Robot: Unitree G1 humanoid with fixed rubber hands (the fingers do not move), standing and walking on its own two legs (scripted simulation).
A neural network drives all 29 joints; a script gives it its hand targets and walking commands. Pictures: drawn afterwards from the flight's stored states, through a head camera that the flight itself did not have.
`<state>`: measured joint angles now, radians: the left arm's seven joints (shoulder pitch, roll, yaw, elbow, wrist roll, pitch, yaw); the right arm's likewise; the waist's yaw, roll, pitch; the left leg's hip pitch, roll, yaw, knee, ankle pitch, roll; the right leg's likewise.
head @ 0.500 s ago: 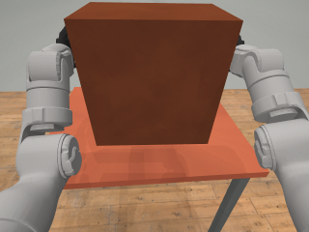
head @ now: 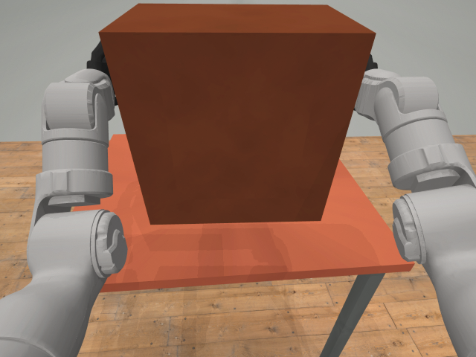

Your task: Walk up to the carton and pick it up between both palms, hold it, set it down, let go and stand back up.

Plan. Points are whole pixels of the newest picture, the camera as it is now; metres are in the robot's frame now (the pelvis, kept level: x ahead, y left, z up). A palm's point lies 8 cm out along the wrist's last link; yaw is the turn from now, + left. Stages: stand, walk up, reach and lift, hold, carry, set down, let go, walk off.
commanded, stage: set down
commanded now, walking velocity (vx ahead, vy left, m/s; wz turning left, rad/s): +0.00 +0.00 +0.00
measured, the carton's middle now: (235, 119) +0.38 +0.00 +0.28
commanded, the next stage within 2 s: none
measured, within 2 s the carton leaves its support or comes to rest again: neither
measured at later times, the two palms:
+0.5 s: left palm (95, 99) +0.40 +0.22 +0.31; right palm (330, 106) +0.40 -0.16 +0.30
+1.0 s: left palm (97, 120) +0.38 +0.22 +0.28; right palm (327, 127) +0.40 -0.16 +0.26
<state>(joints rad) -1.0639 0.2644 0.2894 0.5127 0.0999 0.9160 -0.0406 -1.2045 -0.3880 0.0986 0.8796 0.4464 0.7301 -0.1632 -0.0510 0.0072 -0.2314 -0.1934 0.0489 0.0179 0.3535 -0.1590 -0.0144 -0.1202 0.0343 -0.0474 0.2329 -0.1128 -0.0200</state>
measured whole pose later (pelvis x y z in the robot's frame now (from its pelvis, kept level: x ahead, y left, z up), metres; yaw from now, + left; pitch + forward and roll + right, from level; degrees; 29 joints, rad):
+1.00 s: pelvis +0.00 +0.00 +0.00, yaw +1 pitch -4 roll -1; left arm -0.93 0.18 0.41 0.44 0.22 0.69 -0.10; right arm -0.97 -0.21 -0.09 0.79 0.20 0.44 -0.12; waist -0.04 -0.05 -0.08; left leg -0.09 0.02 0.01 0.30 -0.14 -0.01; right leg -0.05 0.01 -0.06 0.25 -0.13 -0.01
